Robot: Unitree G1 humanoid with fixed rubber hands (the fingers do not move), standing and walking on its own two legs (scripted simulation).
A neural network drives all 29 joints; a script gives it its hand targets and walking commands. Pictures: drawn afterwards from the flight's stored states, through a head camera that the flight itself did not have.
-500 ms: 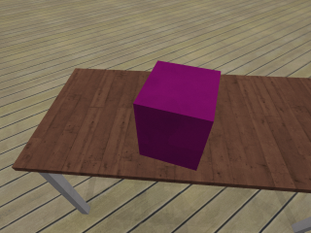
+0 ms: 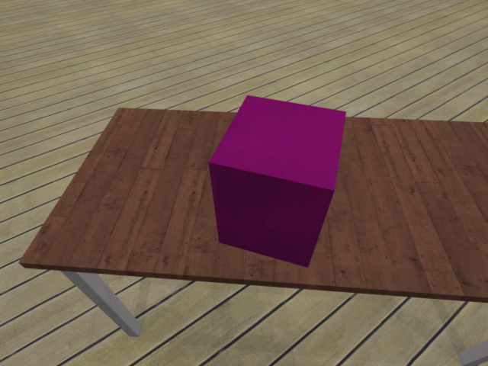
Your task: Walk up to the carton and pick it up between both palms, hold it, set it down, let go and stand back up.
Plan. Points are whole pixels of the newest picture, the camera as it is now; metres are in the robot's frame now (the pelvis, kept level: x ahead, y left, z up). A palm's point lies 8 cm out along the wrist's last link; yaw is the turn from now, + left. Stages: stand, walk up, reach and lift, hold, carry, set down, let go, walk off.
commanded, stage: walk up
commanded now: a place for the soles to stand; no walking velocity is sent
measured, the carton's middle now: (277, 182) +0.48 -0.05 +0.02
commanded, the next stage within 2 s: none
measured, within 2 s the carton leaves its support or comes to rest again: neither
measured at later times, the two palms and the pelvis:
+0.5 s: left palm out of the picture +0.07 +0.29 -0.12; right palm out of the picture +0.07 -0.31 -0.10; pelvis +0.00 +0.00 +0.00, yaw +0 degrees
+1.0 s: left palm out of the picture +0.07 +0.29 -0.12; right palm out of the picture +0.07 -0.31 -0.10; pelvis +0.00 +0.00 +0.00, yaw +0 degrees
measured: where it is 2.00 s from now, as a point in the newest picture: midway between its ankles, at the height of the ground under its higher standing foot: outside the picture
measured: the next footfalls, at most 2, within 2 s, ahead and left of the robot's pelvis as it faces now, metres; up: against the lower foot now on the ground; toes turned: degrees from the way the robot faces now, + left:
none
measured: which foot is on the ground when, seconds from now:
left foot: down 0.00-1.00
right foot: down 0.00-1.00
